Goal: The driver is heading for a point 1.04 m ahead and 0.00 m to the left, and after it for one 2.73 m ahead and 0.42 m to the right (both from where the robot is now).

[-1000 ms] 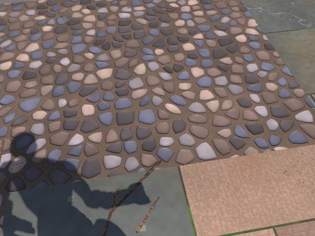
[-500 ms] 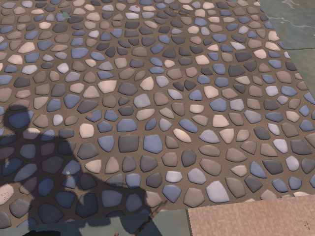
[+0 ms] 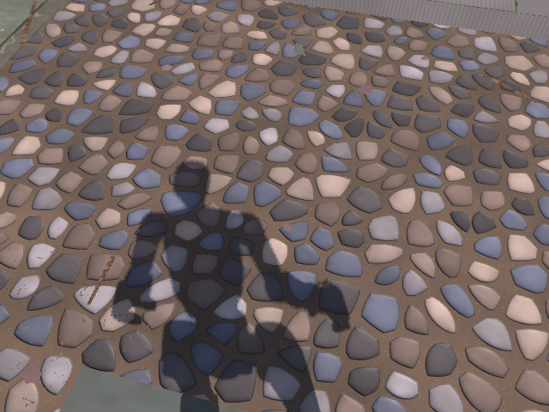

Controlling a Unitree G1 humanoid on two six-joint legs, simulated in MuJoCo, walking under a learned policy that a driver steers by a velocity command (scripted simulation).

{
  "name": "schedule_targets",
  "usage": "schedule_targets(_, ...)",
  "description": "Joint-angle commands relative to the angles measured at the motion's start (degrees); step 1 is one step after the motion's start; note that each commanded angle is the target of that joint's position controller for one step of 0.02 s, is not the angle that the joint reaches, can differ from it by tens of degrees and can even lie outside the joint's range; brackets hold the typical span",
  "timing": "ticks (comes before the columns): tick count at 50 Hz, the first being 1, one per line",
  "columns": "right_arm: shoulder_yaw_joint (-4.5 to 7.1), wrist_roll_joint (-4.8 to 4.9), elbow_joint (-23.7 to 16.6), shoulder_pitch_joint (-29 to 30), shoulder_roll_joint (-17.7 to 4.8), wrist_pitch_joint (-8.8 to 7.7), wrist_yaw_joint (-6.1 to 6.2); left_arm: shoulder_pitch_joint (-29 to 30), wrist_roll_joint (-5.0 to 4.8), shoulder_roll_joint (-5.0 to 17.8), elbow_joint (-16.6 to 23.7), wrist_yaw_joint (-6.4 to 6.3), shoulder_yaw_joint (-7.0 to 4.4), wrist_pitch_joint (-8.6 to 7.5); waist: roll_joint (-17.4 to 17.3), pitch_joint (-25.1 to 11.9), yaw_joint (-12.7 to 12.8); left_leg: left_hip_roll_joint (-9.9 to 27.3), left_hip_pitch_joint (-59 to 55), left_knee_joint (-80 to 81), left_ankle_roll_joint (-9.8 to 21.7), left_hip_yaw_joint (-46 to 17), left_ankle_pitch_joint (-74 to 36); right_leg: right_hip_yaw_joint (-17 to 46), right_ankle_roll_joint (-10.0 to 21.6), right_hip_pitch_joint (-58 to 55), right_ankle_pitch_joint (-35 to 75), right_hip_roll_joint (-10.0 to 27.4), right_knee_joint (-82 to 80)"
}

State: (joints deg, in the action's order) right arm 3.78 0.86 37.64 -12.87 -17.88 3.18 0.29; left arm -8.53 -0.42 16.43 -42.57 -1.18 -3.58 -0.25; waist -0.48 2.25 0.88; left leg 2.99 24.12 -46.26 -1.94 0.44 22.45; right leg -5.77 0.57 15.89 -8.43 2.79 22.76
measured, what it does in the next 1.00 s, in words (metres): walks ahead: left foot, then right foot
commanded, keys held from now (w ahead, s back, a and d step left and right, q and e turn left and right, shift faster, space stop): w+q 0.28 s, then w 0.60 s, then w+e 0.12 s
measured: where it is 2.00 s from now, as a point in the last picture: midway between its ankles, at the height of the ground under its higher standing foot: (225, 238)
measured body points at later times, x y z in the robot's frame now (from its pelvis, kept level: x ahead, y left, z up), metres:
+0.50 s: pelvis +0.19 +0.05 -0.01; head +0.21 +0.08 +0.44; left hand +0.38 +0.33 -0.09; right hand +0.23 -0.24 -0.11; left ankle -0.01 +0.12 -0.74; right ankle +0.38 -0.04 -0.72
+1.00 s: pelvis +0.47 +0.13 -0.01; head +0.50 +0.14 +0.44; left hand +0.39 +0.40 -0.14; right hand +0.76 -0.03 -0.08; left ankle +0.60 +0.30 -0.72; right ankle +0.38 -0.03 -0.74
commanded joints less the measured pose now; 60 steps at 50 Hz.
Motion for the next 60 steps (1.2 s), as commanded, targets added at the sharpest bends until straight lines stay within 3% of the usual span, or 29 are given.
schedule_targets(1, 1.78, 0.0, -2.89, -2.96, -5.6, -1.25, -0.86, 3.26, -1.34, 11.87, 3.58, 0.68, -3.36, -1.24, 9.33, -6.02, -1.81, -0.88, -8.35, 9.4, 3.48, 3.67, -2.93, 10.65, 9.81, -1.26, -18.03, 14.22, -11.36)
schedule_targets(3, 2.24, 0.21, 0.83, -9.7, -5.22, -1.48, -0.93, 3.61, -1.61, 9.54, 2.94, 0.88, -2.87, -1.08, 6.53, -5.55, -4.76, -3.63, -18.43, 17.21, 6.01, 5.85, -4.76, 6.18, 6.72, 4.42, -23.11, 11.28, -4.79)
schedule_targets(4, 2.92, 0.62, 3.0, -15.26, -6.35, -1.66, -0.57, 4.22, -0.89, 6.01, 3.08, 1.21, -1.96, -1.15, 0.05, -4.87, -6.53, -1.08, -25.16, 21.93, 8.48, -0.43, -0.04, 1.13, 3.44, 11.39, -24.06, 7.7, 7.61)
schedule_targets(5, 3.62, 0.51, 2.53, -18.79, -11.17, -2.26, 0.11, 5.67, 1.21, 0.77, 4.7, 2.11, -0.37, -1.52, -14.76, -3.14, -6.37, 12.87, -30.53, 27.29, 13.73, -23.16, 3.38, -2.84, -1.23, 26.61, -28.39, 1.13, 31.71)
schedule_targets(6, 4.09, -0.98, -0.27, -15.7, -15.18, -4.04, -0.7, 9.34, -0.16, 4.07, 7.9, 2.23, -1.32, -2.97, -15.03, -0.65, -6.34, 18.63, -25.83, 36.84, 22.07, -42.94, 18.89, 6.82, -0.61, 37.51, -26.12, -3.39, 37.13)
schedule_targets(7, 3.19, -1.4, -1.32, -11.66, -11.62, -5.5, -0.84, 10.76, -1.66, 8.4, 7.78, 2.4, -2.37, -4.17, -9.53, 3.34, -5.3, 17.63, -24.37, 39.56, 20.68, -39.6, 20.49, 9.96, 0.72, 38.92, -18.69, -0.1, 38.51)
schedule_targets(8, 2.33, -0.96, -1.32, -9.49, -9.28, -6.33, -0.56, 8.97, -1.48, 9.44, 6.7, 2.49, -2.8, -4.94, -8.7, 4.41, -3.45, 15.61, -24.2, 38.56, 18.43, -34.26, 13.63, 9.97, 1.02, 38.54, -11.69, 1.02, 36.58)
schedule_targets(11, 1.42, -0.5, -1.18, -9.76, -7.23, -6.38, 0.44, 8.1, 0.9, 7.68, 4.49, 2.46, -2.66, -5.75, -6.46, 1.93, -2.7, 9.7, -24.12, 37.26, 14.63, -22.84, -5.4, 8.89, -1.28, 31.43, -0.48, 0.78, 29.95)
schedule_targets(16, 1.6, -0.34, 0.64, -13.38, -7.06, -6.34, 1.68, 12.29, 0.13, 4.08, 4.89, 3.26, -1.33, -5.72, -6.97, 1.02, -4.29, 6.09, -22.24, 36.07, 12.55, -14.62, -17.5, 7.42, -3.49, 24.26, 10.92, -2.1, 15.62)
schedule_targets(22, 1.84, 0.39, 4.18, -16.87, -7.39, -5.9, 1.67, 18.79, -0.5, 3.77, 7.32, 4.92, -0.38, -6.49, -6.97, 4.6, -6.91, 8.93, -24.03, 34.36, 12.53, -15.39, -20.9, 6.39, -1.44, 21.38, 11.53, -2.33, 6.73)
schedule_targets(25, 2.22, 0.31, 4.85, -15.56, -8.28, -5.4, 1.79, 15.14, -0.41, 5.76, 6.74, 4.91, -1.07, -6.85, -8.57, 3.06, -4.49, 10.27, -27.08, 30.1, 11.21, -15.34, -34.95, 4.97, 1.16, 15.73, 6.41, -3.43, 5.14)
schedule_targets(27, 1.96, 0.03, 4.64, -14.03, -8.14, -5.05, 1.77, 3.54, 0.01, 9.11, 4.01, 3.88, -2.77, -6.76, -8.5, -5.91, 1.72, 6.74, -25.84, 15.77, 9.07, -11.75, -56.03, 2.32, 4.67, -1.6, 6.69, -5.66, 4.15)
schedule_targets(28, 1.13, -0.8, 3.64, -13.31, -6.47, -5.02, 1.74, -7.52, 0.73, 11.26, 2.23, 3.41, -3.27, -6.59, -5.94, -14.87, 6.43, 4.59, -15.12, 1.17, 7.45, -11.34, -46.77, 10.26, 8.52, -20.68, 6.98, 1.86, 7.65)
schedule_targets(29, -0.72, -0.29, 3.24, -21.33, 0.28, -5.77, 1.25, -15.41, 0.99, 15.72, -0.06, 3.39, -4.58, -6.16, 12.53, -25.71, 3.88, -5.96, 7.71, -23.19, 2.6, -8.08, -10.2, 39.1, 18.38, -43.38, -6.4, 17.46, 4.57)
schedule_targets(30, -0.42, 0.74, 4.1, -19.56, -2.89, -6.76, 1.16, -15.65, -0.22, 10.43, -1.08, 3.84, -3.05, -6.33, 14.2, -25.07, 5.13, -7.28, 14.0, -29.69, 2.96, -13.38, 9.25, 50.93, 17.9, -42.12, -13.76, 19.02, -4.96)
schedule_targets(31, 0.74, 1.97, 2.43, -12.13, -6.78, -7.25, 0.83, -11.06, -0.65, 7.89, -0.88, 3.41, -2.22, -6.1, 10.29, -13.94, 5.08, -3.79, 18.25, -31.78, 3.4, -11.95, 6.33, 41.71, 15.35, -33.24, -15.59, 17.32, -6.14)
schedule_targets(33, 0.64, 0.38, 0.83, -4.58, -6.35, -8.05, 0.65, -4.82, 0.33, 5.9, -0.38, 2.91, -1.41, -5.51, 2.22, -4.08, 2.16, 1.29, 15.53, -25.67, 3.91, -7.46, -1.29, 29.55, 13.54, -16.25, -5.45, 13.1, -9.02)
schedule_targets(35, 0.65, 0.13, 1.62, -6.52, -4.41, -7.56, 0.31, -2.87, 1.11, 4.53, -0.46, 2.78, -0.83, -5.87, 4.59, -3.08, -1.03, 3.73, 10.18, -21.41, 3.76, -7.07, -4.16, 24.11, 13.37, -9.08, 0.31, 10.25, -12.05)
schedule_targets(37, 0.03, 0.0, 1.75, -6.59, -2.14, -6.93, 0.26, -3.04, 0.31, 5.13, -1.4, 2.65, -0.91, -6.35, 5.26, -1.66, -1.99, 4.65, 10.0, -17.12, 2.76, -5.65, -4.52, 20.16, 14.34, -5.58, 3.81, 9.89, -14.62)
schedule_targets(40, -0.73, -0.96, -0.39, -0.39, -1.26, -7.22, 0.16, -4.16, -0.21, 7.41, -2.31, 2.2, -1.41, -6.38, 3.98, 0.51, -0.84, 5.34, 11.96, -6.13, 1.19, -3.97, -13.25, 14.9, 14.15, -4.33, 7.92, 8.65, -16.75)
schedule_targets(47, -0.94, 0.06, -4.16, 12.5, -1.71, -8.71, -1.7, -11.94, -1.62, 9.95, -5.32, 1.71, -1.78, -4.52, 3.05, 2.05, 3.28, 1.23, 6.83, 14.84, 1.73, -2.58, -25.94, 12.81, 10.45, -10.09, 8.95, 9.22, -13.31)
schedule_targets(49, -0.25, -0.02, -4.24, 11.63, -3.42, -9.03, -1.99, -12.4, -1.53, 10.78, -5.71, 1.4, -2.08, -3.64, 3.64, 1.35, 1.8, 0.42, 4.57, 17.1, 2.63, -2.98, -22.11, 14.83, 9.28, -13.3, 10.41, 10.79, -9.92)
schedule_targets(51, 1.39, -0.15, -1.97, 2.92, -6.23, -9.25, -1.66, -11.32, -1.16, 10.56, -5.56, 1.25, -1.87, -3.05, 3.72, -3.69, -3.6, -1.55, -8.51, 19.61, 4.69, -1.09, -19.01, 13.52, 7.12, -12.41, 19.96, 8.31, 0.92)
schedule_targets(52, 2.68, -0.76, -0.22, -6.09, -9.24, -9.19, -1.1, -11.33, -0.25, 7.73, -4.78, 1.29, -0.75, -3.11, 2.31, -11.06, -7.78, 2.54, -23.1, 17.41, 7.03, -3.97, -19.32, 11.43, 5.02, -5.95, 16.1, 4.99, 13.95)
schedule_targets(53, 3.98, -2.27, 0.23, -12.73, -15.11, -8.71, -0.51, -16.65, 0.44, 1.2, -2.98, 1.42, 1.19, -3.8, -10.62, -21.34, -7.2, 17.75, -44.75, 17.7, 13.59, -24.45, -14.34, 6.79, 0.86, 13.21, -5.32, -2.85, 35.98)
schedule_targets(54, 3.41, -1.92, 1.0, -14.42, -12.61, -8.36, -0.88, -18.36, -1.26, 2.11, -3.33, 1.53, 1.29, -4.57, -17.88, -26.39, -7.24, 22.24, -46.92, 26.96, 17.7, -42.16, -4.27, 11.84, 0.19, 22.15, -25.22, -5.09, 46.87)
schedule_targets(55, 2.12, -1.42, 0.82, -10.88, -8.32, -8.37, -0.92, -14.08, -2.68, 7.98, -2.95, 1.51, -0.41, -4.63, -10.99, -16.95, -7.45, 20.1, -40.3, 28.33, 15.12, -35.14, 0.09, 13.44, 0.51, 26.99, -22.11, -1.8, 51.47)
schedule_targets(57, 0.83, -1.25, 0.8, -3.64, -4.46, -8.61, -0.96, -8.31, -1.92, 7.66, -1.64, 1.3, -0.74, -4.19, -5.92, -6.91, -4.7, 15.59, -26.24, 31.17, 12.61, -20.95, -7.04, 11.37, 0.53, 25.77, -13.3, 2.58, 48.21)
schedule_targets(60, 0.75, -1.74, 1.72, 0.88, -2.8, -9.91, -0.99, -9.88, -1.55, 4.5, -2.1, 1.44, -0.9, -2.0, -6.37, -3.08, -1.04, 12.67, -16.35, 36.61, 12.16, -10.09, -16.02, 11.27, -0.34, 19.13, -7.32, 4.87, 44.1)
